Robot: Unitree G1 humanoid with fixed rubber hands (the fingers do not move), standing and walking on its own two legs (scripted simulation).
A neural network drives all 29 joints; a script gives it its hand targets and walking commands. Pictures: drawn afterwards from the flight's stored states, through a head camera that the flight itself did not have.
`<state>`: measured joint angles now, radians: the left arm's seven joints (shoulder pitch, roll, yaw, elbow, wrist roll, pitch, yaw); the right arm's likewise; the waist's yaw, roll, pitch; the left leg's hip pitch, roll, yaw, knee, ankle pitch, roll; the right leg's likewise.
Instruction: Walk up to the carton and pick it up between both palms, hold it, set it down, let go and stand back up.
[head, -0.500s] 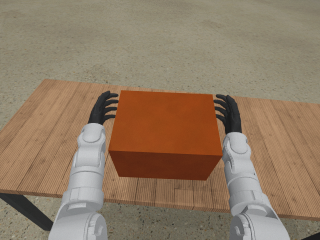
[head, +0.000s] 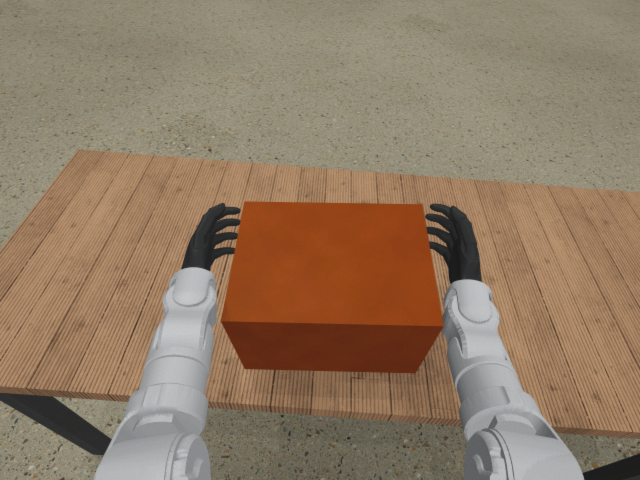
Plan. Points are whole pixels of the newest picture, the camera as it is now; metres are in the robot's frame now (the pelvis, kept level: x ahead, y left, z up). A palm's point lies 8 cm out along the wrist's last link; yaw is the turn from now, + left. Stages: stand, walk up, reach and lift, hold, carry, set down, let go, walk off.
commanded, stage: set down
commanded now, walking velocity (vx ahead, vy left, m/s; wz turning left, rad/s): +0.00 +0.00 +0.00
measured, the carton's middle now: (331, 288) +0.36 -0.03 +0.01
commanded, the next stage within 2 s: none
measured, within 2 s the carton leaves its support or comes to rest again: rests again in 1.26 s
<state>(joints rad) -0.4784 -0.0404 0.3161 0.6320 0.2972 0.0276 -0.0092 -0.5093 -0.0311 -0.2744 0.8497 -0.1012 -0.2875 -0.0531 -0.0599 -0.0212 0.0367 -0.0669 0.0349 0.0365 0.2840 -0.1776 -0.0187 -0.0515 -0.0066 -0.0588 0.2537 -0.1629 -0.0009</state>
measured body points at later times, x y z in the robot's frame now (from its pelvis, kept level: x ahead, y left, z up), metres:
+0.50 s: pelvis -0.01 +0.00 +0.00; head +0.02 +0.00 +0.45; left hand +0.39 +0.14 +0.04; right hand +0.36 -0.21 +0.06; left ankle -0.01 +0.13 -0.75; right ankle -0.01 -0.11 -0.75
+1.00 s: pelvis -0.01 +0.00 +0.00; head +0.05 +0.00 +0.44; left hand +0.38 +0.14 +0.00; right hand +0.36 -0.20 +0.02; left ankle -0.01 +0.13 -0.75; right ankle -0.01 -0.11 -0.75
